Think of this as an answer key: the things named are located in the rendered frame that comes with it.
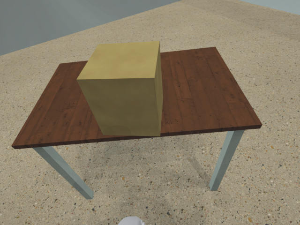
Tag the carton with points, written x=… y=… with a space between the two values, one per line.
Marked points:
x=122 y=84

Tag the table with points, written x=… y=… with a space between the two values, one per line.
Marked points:
x=200 y=95

